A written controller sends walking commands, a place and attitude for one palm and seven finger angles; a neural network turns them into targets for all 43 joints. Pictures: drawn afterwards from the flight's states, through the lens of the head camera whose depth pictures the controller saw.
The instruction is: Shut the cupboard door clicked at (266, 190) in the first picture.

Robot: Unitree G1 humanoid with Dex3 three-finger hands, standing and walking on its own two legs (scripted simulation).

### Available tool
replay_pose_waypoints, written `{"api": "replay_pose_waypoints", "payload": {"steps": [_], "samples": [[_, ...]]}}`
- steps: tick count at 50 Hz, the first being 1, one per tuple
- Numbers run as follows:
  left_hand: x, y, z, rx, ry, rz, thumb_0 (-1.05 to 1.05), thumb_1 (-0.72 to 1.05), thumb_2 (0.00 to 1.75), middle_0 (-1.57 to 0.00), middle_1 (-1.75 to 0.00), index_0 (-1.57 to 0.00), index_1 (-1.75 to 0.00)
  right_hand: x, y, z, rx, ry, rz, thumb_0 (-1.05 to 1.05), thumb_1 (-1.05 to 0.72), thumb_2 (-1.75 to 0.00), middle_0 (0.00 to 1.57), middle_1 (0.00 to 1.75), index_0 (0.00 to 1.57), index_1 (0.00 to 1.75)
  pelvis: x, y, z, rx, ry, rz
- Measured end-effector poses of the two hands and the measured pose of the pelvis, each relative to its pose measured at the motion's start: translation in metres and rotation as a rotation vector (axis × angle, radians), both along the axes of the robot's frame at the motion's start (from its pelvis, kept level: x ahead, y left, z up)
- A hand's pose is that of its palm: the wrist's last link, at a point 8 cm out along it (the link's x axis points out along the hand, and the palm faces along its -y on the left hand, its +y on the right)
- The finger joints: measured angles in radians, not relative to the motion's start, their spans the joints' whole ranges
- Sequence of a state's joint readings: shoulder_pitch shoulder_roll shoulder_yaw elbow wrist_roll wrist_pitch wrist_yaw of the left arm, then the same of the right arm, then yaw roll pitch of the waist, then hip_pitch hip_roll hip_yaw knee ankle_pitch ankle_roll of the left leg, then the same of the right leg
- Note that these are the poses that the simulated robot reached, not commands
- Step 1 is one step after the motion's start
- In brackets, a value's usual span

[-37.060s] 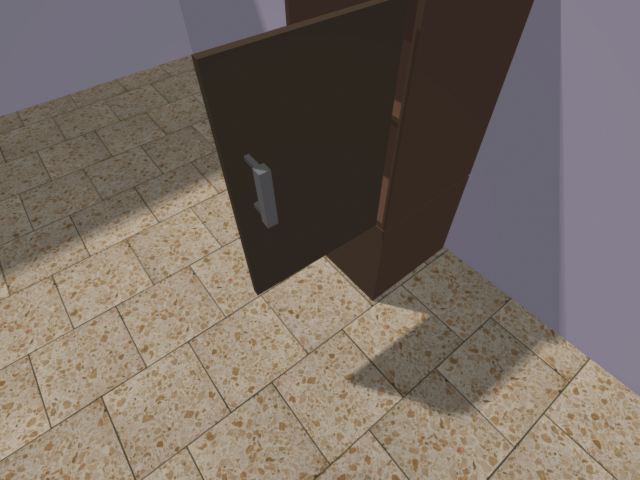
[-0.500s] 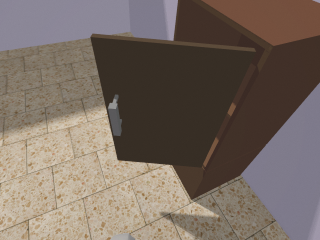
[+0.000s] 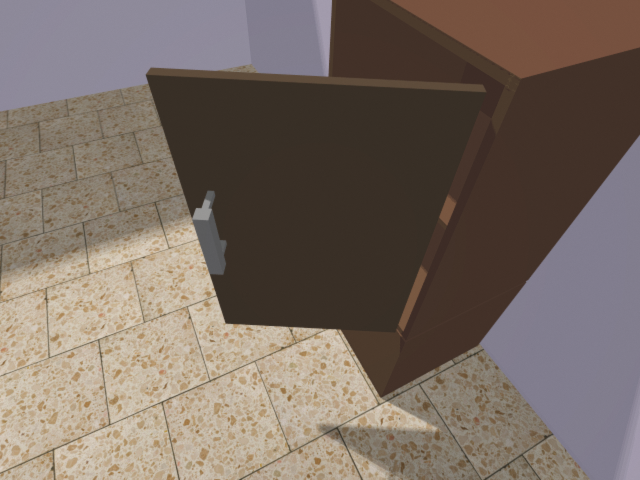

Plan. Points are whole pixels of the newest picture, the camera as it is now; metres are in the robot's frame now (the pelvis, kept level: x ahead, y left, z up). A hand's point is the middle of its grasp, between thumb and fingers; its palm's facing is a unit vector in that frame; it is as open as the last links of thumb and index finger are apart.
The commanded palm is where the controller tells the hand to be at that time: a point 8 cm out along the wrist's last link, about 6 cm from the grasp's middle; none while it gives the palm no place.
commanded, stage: come to a stop and stand still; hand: left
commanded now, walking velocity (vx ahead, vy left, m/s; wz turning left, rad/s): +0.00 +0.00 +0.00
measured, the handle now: (213, 233) +0.46 +0.20 +0.01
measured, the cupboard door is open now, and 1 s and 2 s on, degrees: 61 61 61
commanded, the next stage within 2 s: look again from close up in 0.38 s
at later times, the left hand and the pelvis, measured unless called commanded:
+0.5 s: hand out of the picture +0.02 +0.19 -0.18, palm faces +0.01 -0.98 -0.21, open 7.4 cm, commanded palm none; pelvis +0.01 +0.01 +0.00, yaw +1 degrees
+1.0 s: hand out of the picture +0.01 +0.21 -0.17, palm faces -0.01 -0.98 -0.20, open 7.4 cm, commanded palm none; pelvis -0.01 +0.03 +0.00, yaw +0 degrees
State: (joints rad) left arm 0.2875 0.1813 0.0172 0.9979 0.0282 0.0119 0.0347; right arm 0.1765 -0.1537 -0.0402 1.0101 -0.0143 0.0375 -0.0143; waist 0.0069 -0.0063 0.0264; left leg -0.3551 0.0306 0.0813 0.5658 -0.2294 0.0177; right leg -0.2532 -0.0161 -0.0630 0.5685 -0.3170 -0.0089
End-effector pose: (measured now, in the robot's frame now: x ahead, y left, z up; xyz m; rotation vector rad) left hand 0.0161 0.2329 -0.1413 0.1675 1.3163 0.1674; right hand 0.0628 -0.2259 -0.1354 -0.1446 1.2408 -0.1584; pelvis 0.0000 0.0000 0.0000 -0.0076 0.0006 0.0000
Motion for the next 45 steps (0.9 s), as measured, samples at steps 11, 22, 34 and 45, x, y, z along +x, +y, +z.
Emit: {"api": "replay_pose_waypoints", "payload": {"steps": [11, 22, 34, 45], "samples": [[-0.005, -0.016, -0.001, -0.058, 0.022, 0.001, 0.01, 0.93, 0.9, -0.2, -0.3, -0.19, -0.3, -0.065, 0.001, 0.008, -0.006, 0.164, -0.014, 0.0, -0.91, -0.9, 0.2, 0.3, 0.2, 0.29, 0.004, -0.003, 0.01, -0.001, -0.007, 0.007], [-0.015, 0.0, -0.005, -0.015, 0.056, -0.015, 0.0, 0.91, 0.9, -0.2, -0.3, -0.2, -0.3, -0.055, 0.01, -0.005, 0.007, 0.125, -0.029, 0.01, -0.91, -0.9, 0.2, 0.3, 0.2, 0.29, 0.005, 0.007, -0.002, -0.017, 0.006, 0.021], [0.016, 0.016, -0.002, -0.007, -0.04, -0.027, 0.0, 0.91, 0.9, -0.2, -0.3, -0.19, -0.3, -0.008, 0.015, 0.002, -0.02, -0.006, 0.004, 0.01, -0.92, -0.9, 0.2, 0.3, 0.2, 0.29, 0.007, 0.021, -0.001, -0.012, -0.015, -0.005], [0.004, 0.026, 0.0, -0.014, -0.027, -0.038, 0.0, 0.91, 0.9, -0.2, -0.3, -0.2, -0.3, 0.0, 0.028, 0.009, -0.008, -0.037, 0.023, 0.0, -0.91, -0.9, 0.2, 0.3, 0.2, 0.29, -0.002, 0.03, 0.003, -0.011, -0.023, -0.006]]}}
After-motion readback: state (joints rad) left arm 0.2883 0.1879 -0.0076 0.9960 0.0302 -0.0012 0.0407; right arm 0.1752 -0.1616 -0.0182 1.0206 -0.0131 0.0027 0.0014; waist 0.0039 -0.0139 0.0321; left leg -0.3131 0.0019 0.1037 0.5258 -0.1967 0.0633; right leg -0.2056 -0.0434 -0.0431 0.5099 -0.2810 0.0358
